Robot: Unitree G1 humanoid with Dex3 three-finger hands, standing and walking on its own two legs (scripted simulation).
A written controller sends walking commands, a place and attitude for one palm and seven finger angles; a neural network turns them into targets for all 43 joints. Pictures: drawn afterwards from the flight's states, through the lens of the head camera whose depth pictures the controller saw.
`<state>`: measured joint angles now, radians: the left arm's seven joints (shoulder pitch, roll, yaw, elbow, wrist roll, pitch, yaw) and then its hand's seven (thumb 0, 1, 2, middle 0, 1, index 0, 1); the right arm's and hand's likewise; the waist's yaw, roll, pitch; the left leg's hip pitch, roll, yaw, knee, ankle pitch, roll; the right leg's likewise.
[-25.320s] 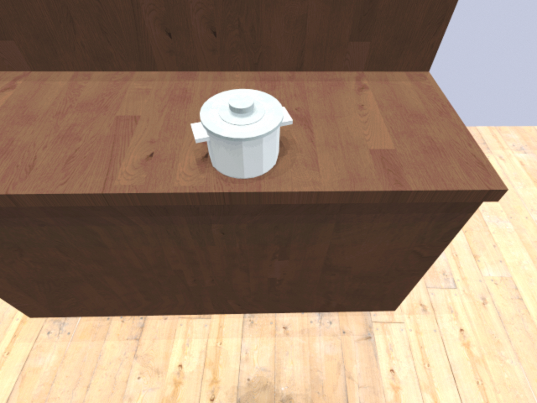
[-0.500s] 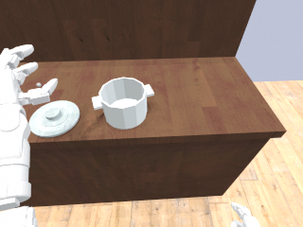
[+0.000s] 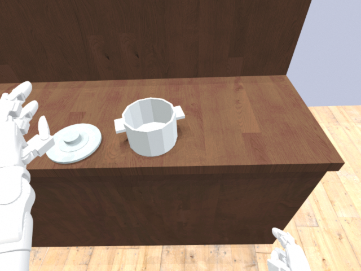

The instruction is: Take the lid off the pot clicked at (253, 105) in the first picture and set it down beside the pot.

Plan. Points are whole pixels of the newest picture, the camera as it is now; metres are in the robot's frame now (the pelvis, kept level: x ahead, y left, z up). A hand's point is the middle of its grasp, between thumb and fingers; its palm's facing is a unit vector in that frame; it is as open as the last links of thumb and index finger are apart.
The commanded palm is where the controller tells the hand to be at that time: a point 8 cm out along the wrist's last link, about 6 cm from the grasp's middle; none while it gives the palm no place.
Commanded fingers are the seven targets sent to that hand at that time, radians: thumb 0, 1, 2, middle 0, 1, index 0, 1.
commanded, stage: draw the hand back to the body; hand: left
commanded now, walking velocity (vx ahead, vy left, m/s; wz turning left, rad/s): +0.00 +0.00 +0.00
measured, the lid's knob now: (71, 137) +0.47 +0.40 +0.00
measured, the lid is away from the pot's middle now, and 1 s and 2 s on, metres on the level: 0.25 0.25 0.25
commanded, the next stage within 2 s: step back with the hand held close in 0.80 s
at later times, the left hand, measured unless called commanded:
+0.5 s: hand (26, 182) +0.20 +0.27 +0.18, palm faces +0.41 -0.85 -0.32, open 7.4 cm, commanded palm +0.14 +0.31 +0.19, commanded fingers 0.00 0.90 0.90 -0.20 -0.30 -0.20 -0.30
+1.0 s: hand out of the picture +0.15 +0.29 +0.19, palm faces +0.42 -0.82 -0.38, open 7.4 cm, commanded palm +0.10 +0.32 +0.19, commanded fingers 0.00 0.90 0.90 -0.20 -0.30 -0.20 -0.30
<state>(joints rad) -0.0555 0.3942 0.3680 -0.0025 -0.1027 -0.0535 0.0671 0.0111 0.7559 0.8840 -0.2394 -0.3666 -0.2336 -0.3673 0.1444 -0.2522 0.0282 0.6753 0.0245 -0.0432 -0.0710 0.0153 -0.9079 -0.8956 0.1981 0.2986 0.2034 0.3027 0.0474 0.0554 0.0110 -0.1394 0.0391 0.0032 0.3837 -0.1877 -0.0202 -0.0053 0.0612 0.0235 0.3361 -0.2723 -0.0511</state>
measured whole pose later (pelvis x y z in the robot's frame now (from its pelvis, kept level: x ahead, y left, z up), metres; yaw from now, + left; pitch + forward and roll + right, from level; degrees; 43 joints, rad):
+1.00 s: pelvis -0.03 +0.04 +0.00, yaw +0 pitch -5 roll -2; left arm 0.48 0.36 0.34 -0.53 -0.07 -0.13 0.07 0.02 0.89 0.90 -0.21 -0.30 -0.21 -0.30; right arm 0.17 -0.21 0.04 0.64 -0.02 -0.10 -0.06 0.02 -0.90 -0.90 0.20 0.30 0.21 0.30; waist 0.06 0.05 0.01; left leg -0.18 0.01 0.01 0.44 -0.17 0.03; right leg 0.00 0.04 0.02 0.31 -0.22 0.01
